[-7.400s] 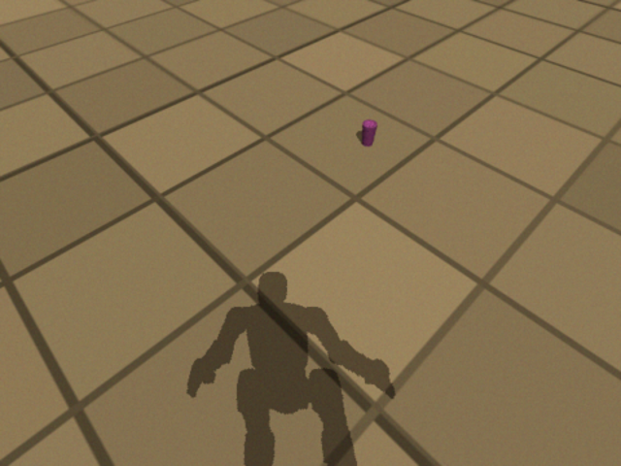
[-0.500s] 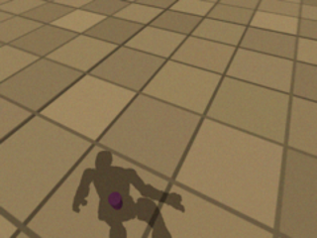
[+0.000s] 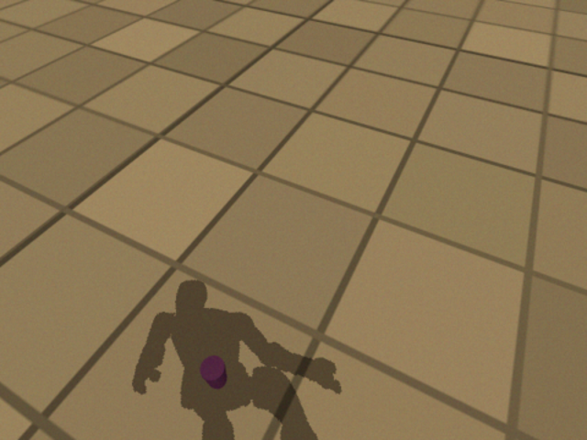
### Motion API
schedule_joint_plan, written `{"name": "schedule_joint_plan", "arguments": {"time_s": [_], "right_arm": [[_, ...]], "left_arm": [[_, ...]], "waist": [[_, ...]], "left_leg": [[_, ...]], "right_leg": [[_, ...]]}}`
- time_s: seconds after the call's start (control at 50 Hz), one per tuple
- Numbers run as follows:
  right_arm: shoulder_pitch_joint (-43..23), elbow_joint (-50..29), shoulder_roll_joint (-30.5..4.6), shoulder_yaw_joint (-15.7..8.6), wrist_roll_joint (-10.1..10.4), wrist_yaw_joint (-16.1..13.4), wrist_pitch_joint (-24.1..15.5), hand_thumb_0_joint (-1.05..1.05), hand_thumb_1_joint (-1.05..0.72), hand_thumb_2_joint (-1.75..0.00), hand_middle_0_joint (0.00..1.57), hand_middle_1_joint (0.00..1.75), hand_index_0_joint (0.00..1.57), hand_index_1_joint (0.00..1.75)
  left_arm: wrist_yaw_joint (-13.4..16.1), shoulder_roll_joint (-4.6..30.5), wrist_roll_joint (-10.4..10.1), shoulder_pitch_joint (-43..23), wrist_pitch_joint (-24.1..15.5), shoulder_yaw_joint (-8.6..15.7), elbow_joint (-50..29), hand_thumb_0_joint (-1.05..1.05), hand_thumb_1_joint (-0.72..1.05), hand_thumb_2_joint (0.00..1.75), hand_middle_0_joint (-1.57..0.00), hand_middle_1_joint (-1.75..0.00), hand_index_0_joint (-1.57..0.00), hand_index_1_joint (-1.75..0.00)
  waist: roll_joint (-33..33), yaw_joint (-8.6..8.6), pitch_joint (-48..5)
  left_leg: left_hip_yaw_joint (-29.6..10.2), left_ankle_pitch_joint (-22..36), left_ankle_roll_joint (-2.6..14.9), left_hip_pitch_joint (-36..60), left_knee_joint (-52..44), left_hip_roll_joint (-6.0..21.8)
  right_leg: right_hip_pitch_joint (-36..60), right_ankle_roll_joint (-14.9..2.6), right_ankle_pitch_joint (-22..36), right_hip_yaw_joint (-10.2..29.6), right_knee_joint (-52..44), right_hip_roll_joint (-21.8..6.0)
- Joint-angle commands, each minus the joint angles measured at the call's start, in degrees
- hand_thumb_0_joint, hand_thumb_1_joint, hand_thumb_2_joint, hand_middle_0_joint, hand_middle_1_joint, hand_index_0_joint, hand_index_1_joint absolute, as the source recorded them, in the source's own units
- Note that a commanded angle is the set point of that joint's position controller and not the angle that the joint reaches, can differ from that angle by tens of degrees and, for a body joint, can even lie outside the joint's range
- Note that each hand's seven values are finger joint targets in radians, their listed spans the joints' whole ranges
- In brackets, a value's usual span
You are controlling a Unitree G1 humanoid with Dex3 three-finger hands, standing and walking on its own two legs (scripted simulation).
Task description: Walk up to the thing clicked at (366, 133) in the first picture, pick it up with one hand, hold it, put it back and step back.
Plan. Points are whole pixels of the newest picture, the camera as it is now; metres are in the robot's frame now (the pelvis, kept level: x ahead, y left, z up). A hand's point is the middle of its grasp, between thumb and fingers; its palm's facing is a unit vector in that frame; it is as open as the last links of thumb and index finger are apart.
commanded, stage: stand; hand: left
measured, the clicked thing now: (215, 374) +0.42 +0.25 -0.72
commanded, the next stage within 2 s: rise first in 0.44 s
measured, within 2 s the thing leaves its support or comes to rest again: neither
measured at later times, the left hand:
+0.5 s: hand out of the picture +0.07 +0.26 -0.16, palm faces -0.03 -0.94 -0.34, open 7.4 cm
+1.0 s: hand out of the picture +0.15 +0.26 -0.18, palm faces -0.06 -0.91 -0.40, open 12.8 cm
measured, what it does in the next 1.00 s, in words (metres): stands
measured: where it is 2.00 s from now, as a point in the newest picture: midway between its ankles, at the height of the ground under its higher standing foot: outside the picture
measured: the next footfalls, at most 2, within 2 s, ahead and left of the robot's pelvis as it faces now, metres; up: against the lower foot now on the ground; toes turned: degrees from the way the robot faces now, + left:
none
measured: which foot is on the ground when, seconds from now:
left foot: down 0.00-1.00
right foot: down 0.00-1.00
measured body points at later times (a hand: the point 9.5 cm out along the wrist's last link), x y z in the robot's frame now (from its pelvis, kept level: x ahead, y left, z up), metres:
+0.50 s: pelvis +0.00 +0.00 +0.00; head +0.01 +0.00 +0.45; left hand +0.07 +0.30 -0.13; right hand +0.08 -0.30 -0.14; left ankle +0.01 +0.14 -0.75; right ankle -0.01 -0.13 -0.75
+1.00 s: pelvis +0.00 +0.01 -0.04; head +0.06 +0.01 +0.41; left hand +0.15 +0.31 -0.16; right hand +0.10 -0.26 -0.15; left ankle +0.01 +0.14 -0.75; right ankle -0.01 -0.13 -0.75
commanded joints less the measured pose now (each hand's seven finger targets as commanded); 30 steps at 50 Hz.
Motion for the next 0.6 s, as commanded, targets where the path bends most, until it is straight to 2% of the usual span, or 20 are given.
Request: {"name": "schedule_joint_plan", "arguments": {"time_s": [0.0,0.12,0.28,0.5,0.52,0.54,0.56,0.58], "right_arm": [[-2.25,-3.60,-12.07,-2.00,-0.15,-0.78,-1.32,0.00,-0.90,-0.90,0.20,0.30,0.20,0.30],[-2.24,-3.65,-12.12,-2.01,-0.06,-0.82,-1.37,0.00,-0.90,-0.90,0.20,0.30,0.20,0.30],[-1.99,-3.59,-12.18,-1.88,-0.06,-0.91,-1.40,0.00,-0.90,-0.90,0.20,0.30,0.20,0.30],[-2.11,-3.83,-12.07,-1.93,-0.17,-0.89,-1.54,0.00,-0.90,-0.90,0.20,0.30,0.20,0.30],[-2.21,-3.88,-12.18,-1.98,-0.15,-0.94,-1.48,0.00,-0.96,-0.91,0.20,0.30,0.20,0.30],[-0.04,-19.65,-2.49,0.26,3.96,-2.10,-4.04,0.00,-0.97,-0.92,0.20,0.30,0.20,0.30],[2.86,-16.63,-4.05,0.03,3.96,-2.74,-3.96,0.00,-0.94,-0.91,0.20,0.30,0.20,0.30],[5.31,-16.67,-6.36,-1.47,4.12,-3.36,-3.41,0.00,-0.92,-0.91,0.20,0.30,0.20,0.30]], "left_arm": [[0.96,12.11,0.10,-2.23,-1.40,2.14,-3.65,0.00,0.90,0.90,-0.20,-0.30,-0.20,-0.30],[0.97,12.24,0.11,-2.30,-1.38,2.14,-3.83,0.00,0.90,0.90,-0.20,-0.30,-0.20,-0.30],[0.86,12.26,0.18,-1.97,-1.16,2.31,-3.55,0.00,0.90,0.90,-0.20,-0.30,-0.20,-0.30],[0.95,12.31,0.25,-1.81,-1.39,2.25,-3.83,0.00,0.90,0.90,-0.20,-0.30,-0.20,-0.30],[0.99,12.28,0.15,-1.96,-1.35,2.21,-3.85,0.00,0.82,0.89,-0.12,-0.38,-0.12,-0.38],[1.66,1.58,-2.65,-22.06,-6.49,2.16,-23.95,0.00,0.74,0.97,-0.12,-0.46,-0.10,-0.46],[2.04,4.69,-2.40,-25.77,-5.83,3.30,-18.61,0.00,0.66,0.98,-0.14,-0.54,-0.11,-0.54],[2.27,11.42,-0.81,-15.85,-3.75,7.21,-9.34,0.00,0.58,0.97,-0.15,-0.62,-0.13,-0.62]], "waist": [[-0.36,0.02,-2.83],[-0.26,-0.02,-3.15],[0.22,0.17,-2.71],[-0.36,0.12,-3.87],[-0.44,0.11,-4.14],[2.30,-6.78,0.48],[-1.50,-4.95,-1.90],[-1.20,-2.94,-1.83]], "left_leg": [[-4.83,7.24,2.00,1.03,-2.64,5.89],[-4.84,8.18,2.04,1.58,-2.43,6.01],[-4.90,5.94,1.99,0.56,-3.04,5.68],[-4.64,10.27,2.05,2.20,-1.77,5.91],[-4.61,10.91,2.05,2.56,-1.74,6.09],[2.25,1.34,2.08,-4.84,2.18,-2.56],[1.60,0.43,2.33,-4.42,2.71,-2.33],[1.82,0.20,2.15,-5.54,3.29,-2.24]], "right_leg": [[-1.68,-2.08,5.54,4.86,-3.21,-5.98],[-1.54,-2.12,6.47,4.95,-2.97,-6.04],[-1.27,-2.09,5.20,5.05,-2.80,-5.99],[-1.30,-2.07,9.24,4.97,-2.29,-6.10],[-0.99,-2.13,9.60,4.90,-2.12,-6.16],[-13.80,-1.55,6.29,1.40,1.31,1.45],[-10.72,-1.29,4.67,0.57,1.48,1.44],[-10.58,-1.70,3.24,0.01,2.30,1.84]]}}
